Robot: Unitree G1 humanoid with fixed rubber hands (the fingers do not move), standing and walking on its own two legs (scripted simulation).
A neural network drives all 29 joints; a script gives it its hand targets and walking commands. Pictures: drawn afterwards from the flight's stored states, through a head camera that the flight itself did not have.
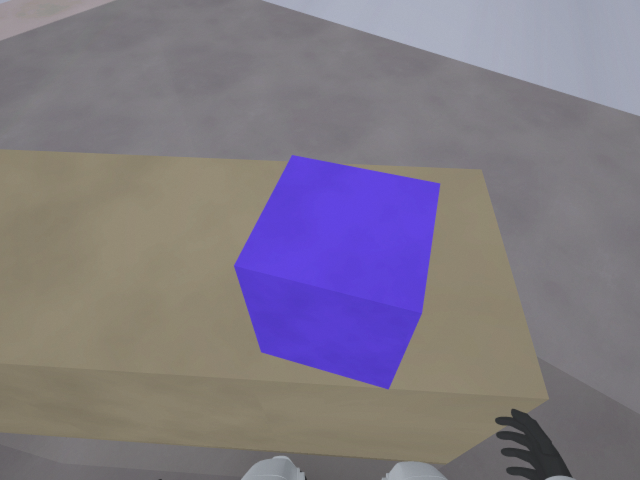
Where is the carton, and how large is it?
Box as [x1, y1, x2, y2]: [234, 155, 439, 389]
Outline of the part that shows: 292,155 234,265 260,349 262,352 388,389 422,309 439,183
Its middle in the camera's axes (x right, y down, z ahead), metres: +0.03 +0.06 +0.57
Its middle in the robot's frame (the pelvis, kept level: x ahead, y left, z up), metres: +0.38 +0.00 -0.01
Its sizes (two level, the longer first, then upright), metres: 0.210 0.200 0.250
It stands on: a pedestal, 0.62 m high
